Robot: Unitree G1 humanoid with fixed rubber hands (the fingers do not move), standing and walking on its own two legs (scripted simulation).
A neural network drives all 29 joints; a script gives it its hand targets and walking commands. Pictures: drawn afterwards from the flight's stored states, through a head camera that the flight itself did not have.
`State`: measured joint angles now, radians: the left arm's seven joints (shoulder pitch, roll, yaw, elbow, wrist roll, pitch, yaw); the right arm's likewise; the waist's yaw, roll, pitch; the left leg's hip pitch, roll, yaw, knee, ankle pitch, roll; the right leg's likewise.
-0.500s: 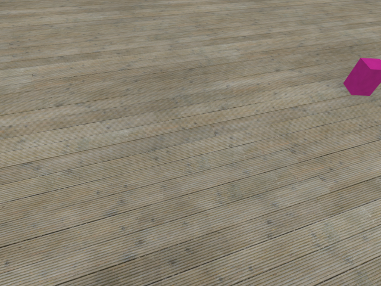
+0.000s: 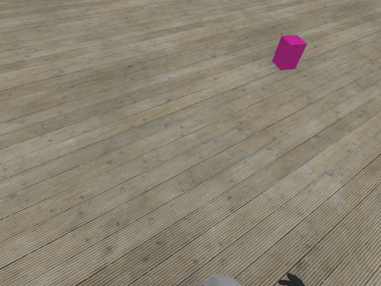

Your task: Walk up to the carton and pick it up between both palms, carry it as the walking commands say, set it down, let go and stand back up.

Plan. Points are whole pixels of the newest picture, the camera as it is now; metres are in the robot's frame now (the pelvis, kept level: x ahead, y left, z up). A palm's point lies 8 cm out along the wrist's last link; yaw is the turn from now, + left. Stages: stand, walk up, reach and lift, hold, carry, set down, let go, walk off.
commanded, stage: walk up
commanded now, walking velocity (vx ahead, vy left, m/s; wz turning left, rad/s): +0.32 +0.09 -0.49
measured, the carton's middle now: (288, 52) +2.22 -1.02 -0.63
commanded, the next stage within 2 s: none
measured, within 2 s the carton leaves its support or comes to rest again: neither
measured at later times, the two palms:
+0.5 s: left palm out of the picture +0.11 +0.25 -0.10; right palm out of the picture +0.13 -0.28 -0.14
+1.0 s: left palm (152, 132) +0.58 +0.13 -0.09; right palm out of the picture +0.13 -0.19 -0.14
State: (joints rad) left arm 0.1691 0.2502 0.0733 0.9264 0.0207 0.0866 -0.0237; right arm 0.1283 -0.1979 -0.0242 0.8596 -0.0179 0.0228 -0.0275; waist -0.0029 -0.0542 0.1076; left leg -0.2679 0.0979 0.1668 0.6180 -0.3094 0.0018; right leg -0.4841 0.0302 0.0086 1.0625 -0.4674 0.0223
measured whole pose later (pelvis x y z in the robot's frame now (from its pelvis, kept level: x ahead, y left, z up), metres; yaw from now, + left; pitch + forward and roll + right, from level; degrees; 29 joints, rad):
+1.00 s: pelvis +0.32 -0.02 +0.00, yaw -24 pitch -1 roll +2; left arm 0.04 0.24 0.07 0.87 0.03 -0.03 -0.05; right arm 0.49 -0.20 -0.07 1.07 -0.03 -0.04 0.02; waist -0.08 0.00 0.03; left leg -0.09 0.08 0.22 0.53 -0.41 -0.05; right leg -0.40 -0.07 -0.12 0.62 -0.27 -0.02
